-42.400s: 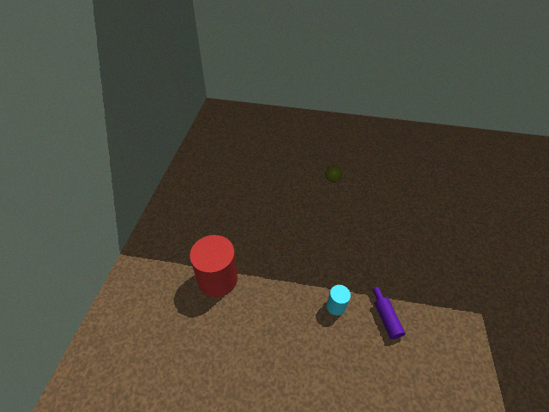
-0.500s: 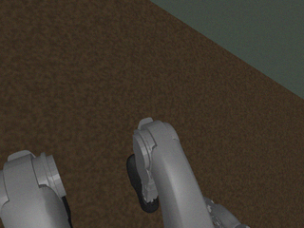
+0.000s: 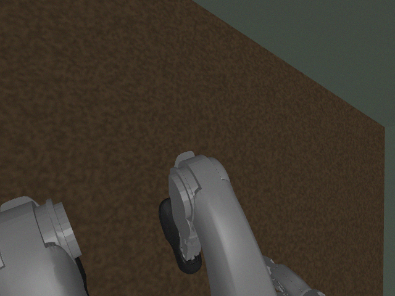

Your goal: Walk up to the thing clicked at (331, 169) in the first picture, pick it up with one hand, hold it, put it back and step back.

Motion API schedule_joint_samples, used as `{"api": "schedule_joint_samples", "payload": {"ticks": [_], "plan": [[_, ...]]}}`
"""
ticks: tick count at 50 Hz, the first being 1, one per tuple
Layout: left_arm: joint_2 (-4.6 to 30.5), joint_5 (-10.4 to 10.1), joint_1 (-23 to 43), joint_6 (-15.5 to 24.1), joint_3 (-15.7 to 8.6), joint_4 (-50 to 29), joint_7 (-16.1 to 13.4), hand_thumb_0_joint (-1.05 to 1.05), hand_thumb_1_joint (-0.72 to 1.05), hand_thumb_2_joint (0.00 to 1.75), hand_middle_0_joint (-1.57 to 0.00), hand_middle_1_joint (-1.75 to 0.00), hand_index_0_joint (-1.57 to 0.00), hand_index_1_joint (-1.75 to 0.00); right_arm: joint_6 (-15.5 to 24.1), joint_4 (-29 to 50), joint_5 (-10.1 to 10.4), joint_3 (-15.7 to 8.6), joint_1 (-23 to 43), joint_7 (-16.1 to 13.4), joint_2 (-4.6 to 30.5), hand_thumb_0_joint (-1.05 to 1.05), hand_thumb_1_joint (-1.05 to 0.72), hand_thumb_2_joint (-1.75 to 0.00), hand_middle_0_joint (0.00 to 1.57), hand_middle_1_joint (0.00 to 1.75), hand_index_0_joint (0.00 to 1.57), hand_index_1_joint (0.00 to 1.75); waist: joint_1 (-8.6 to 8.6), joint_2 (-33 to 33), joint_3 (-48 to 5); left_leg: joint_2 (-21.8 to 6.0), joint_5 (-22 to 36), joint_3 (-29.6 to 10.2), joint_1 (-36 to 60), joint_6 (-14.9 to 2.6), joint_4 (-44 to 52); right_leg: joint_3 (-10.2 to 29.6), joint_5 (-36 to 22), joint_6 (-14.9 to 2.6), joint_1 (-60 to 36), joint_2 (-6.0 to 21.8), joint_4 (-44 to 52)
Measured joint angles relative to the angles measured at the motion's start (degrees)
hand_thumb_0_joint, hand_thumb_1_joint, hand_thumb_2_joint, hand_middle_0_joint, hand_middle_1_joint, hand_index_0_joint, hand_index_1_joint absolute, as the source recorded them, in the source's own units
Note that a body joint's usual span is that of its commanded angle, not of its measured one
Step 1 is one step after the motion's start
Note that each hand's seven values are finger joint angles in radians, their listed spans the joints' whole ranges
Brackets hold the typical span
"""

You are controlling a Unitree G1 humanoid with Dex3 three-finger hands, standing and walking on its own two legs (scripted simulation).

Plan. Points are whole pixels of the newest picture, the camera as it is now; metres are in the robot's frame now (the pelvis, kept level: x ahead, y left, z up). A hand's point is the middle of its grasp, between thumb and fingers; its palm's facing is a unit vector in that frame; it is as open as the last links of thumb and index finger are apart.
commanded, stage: open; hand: left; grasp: from above
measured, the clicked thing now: out of the picture +0.45 +0.34 -0.26
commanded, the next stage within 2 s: withdraw in 0.48 s
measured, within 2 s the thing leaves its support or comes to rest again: neither
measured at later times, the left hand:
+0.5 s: hand out of the picture +0.43 +0.32 -0.23, palm faces -0.44 -0.16 -0.88, open 13.9 cm
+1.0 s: hand out of the picture +0.45 +0.35 -0.11, palm faces -0.27 -0.05 -0.96, open 14.1 cm
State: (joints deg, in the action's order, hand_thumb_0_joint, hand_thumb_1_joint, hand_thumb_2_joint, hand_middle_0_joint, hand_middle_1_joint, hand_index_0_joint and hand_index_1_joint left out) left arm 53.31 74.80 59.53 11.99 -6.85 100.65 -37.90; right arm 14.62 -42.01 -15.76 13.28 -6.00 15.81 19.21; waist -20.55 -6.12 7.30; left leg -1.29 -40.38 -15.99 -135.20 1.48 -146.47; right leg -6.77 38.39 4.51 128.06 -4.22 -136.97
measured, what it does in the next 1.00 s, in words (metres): stands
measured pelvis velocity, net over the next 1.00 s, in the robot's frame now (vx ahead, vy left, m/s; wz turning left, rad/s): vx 0.01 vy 0.00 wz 0.05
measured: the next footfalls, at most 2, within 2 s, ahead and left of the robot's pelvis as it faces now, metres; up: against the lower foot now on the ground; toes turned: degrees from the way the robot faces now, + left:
none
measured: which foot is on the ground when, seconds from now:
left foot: down 0.00-1.00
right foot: down 0.00-1.00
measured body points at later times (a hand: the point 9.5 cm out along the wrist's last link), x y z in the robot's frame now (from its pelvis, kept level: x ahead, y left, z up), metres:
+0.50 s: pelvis +0.00 +0.00 +0.00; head +0.26 +0.12 +0.35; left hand +0.45 +0.33 -0.18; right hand +0.05 -0.26 -0.06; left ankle +0.06 +0.13 -0.27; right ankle +0.12 -0.13 -0.27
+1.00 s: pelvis +0.01 +0.00 +0.03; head +0.22 +0.09 +0.41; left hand +0.46 +0.35 -0.06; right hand +0.09 -0.26 -0.07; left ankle +0.06 +0.13 -0.27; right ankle +0.12 -0.13 -0.27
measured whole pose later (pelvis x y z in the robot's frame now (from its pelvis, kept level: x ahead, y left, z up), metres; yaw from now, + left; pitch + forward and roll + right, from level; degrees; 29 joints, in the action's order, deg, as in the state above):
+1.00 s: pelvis +0.01 +0.00 +0.03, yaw +3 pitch +33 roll -11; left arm 41.6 67.3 49.9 2.3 -4.0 75.0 -27.7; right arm 8.1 -43.7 -8.7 5.2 -8.0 16.4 16.8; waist -13.5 1.5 -4.7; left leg -1.7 -41.1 -11.9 -133.6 1.0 -140.2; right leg -4.2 40.2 3.9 127.4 -2.6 -133.2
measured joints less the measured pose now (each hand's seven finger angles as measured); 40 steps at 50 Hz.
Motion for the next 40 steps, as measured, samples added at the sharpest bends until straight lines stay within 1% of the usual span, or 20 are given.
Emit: {"api": "schedule_joint_samples", "payload": {"ticks": [4,7,11,14,19,24,25,30,34,37,40], "plan": [[0.01,-0.46,0.00,-0.69,-0.71,-0.67,0.27,0.00,-0.27,0.87,-0.31,-0.86,-0.33,-0.88,0.44,0.00,0.10,-0.05,0.17,0.42,-0.02,0.00,-0.90,-0.90,0.20,0.30,0.20,0.30,-0.10,0.15,-0.09,0.12,-0.26,-0.12,-0.09,0.09,0.00,-0.14,0.32,-0.14,-0.01,0.14,0.03],[0.00,-0.87,-0.20,-1.37,-0.54,-1.11,0.90,0.00,-0.33,0.91,-0.25,-0.90,-0.26,-0.92,0.66,0.17,0.06,-0.21,0.21,0.78,0.02,0.00,-0.90,-0.90,0.20,0.30,0.20,0.30,-0.13,0.30,-0.02,0.14,-0.49,-0.10,0.06,0.17,-0.01,-0.12,0.53,-0.13,-0.12,0.21,-0.04],[-0.14,-1.89,-1.08,-1.63,-1.71,-1.72,1.63,0.00,-0.41,0.97,-0.19,-0.95,-0.18,-0.98,0.56,0.17,0.35,-0.48,0.27,0.84,0.11,0.00,-0.90,-0.90,0.20,0.30,0.20,0.30,0.10,0.90,0.00,0.16,-0.56,-0.16,0.07,0.18,0.14,-0.16,0.63,0.08,-0.15,0.26,0.12],[-0.25,-2.55,-1.50,-1.48,-1.55,-2.12,2.48,0.00,-0.46,1.01,-0.15,-0.98,-0.14,-1.01,0.19,0.31,0.51,-0.58,0.11,0.75,0.14,0.00,-0.90,-0.90,0.20,0.30,0.20,0.30,0.38,1.13,0.01,0.15,-0.41,-0.03,0.10,0.22,0.45,-0.09,0.53,0.07,-0.11,0.33,0.30],[0.05,-3.05,-1.84,-0.38,-1.14,-2.37,3.82,0.00,-0.50,1.04,-0.11,-1.01,-0.09,-1.04,-0.56,0.46,0.78,-0.56,-0.03,0.31,0.24,0.00,-0.90,-0.90,0.20,0.30,0.20,0.30,0.68,1.05,0.27,0.15,-0.08,0.01,0.33,0.27,0.75,-0.06,0.21,0.28,-0.26,0.34,0.52],[0.25,-2.46,-1.72,1.27,-0.50,-2.49,3.86,0.00,-0.51,1.04,-0.09,-1.02,-0.07,-1.05,-1.36,0.34,0.92,-0.38,-0.19,-0.22,0.32,0.00,-0.90,-0.90,0.20,0.30,0.20,0.30,0.80,0.70,0.27,0.16,0.14,-0.13,0.52,0.39,0.83,-0.22,-0.06,-0.04,-0.40,0.33,0.63],[0.19,-2.27,-1.68,1.49,-0.05,-2.52,3.76,0.00,-0.51,1.04,-0.09,-1.03,-0.07,-1.05,-1.54,0.36,0.90,-0.36,-0.25,-0.34,0.32,0.00,-0.89,-0.90,0.20,0.30,0.20,0.30,0.82,0.65,0.23,0.17,0.14,-0.18,0.55,0.42,0.82,-0.26,-0.08,-0.08,-0.43,0.32,0.64],[0.46,-0.52,-1.30,2.14,-0.32,-1.71,2.38,0.00,-0.50,1.04,-0.08,-1.04,-0.07,-1.06,-1.64,0.61,0.55,0.06,-0.15,-0.45,0.40,0.00,-0.89,-0.90,0.20,0.30,0.20,0.30,0.35,0.22,0.20,0.15,0.16,-0.32,0.77,0.44,0.64,-0.36,-0.20,-0.07,-0.63,0.25,0.55],[0.46,-0.39,-1.03,1.49,0.06,-1.33,1.17,0.00,-0.49,1.03,-0.08,-1.04,-0.07,-1.05,-1.41,0.90,0.41,0.20,0.12,-0.66,0.35,0.00,-0.89,-0.90,0.20,0.30,0.20,0.30,0.08,0.01,0.41,-0.01,0.29,-0.35,0.63,0.21,0.51,-0.34,-0.49,0.29,-0.55,0.03,0.64],[-0.55,-0.42,-1.75,0.51,-0.57,-3.70,0.93,0.00,-0.50,1.02,-0.08,-1.03,-0.08,-1.04,-1.00,0.91,0.55,-0.27,-0.13,-0.63,0.08,0.00,-0.90,-0.90,0.20,0.30,0.20,0.30,0.36,0.19,0.34,-0.08,0.40,-0.14,0.39,0.03,0.69,-0.25,-0.57,0.00,-0.40,0.03,0.86],[-2.76,-0.79,-3.93,-0.75,-1.75,-9.49,1.25,0.00,-0.51,1.01,-0.08,-1.02,-0.08,-1.03,-1.01,0.46,1.01,-1.32,-1.10,-0.03,-0.41,0.00,-0.90,-0.90,0.20,0.30,0.20,0.30,1.25,0.95,-1.08,-0.08,0.21,0.22,0.13,0.08,1.08,-0.08,-0.29,-0.63,-0.06,0.24,0.99]]}}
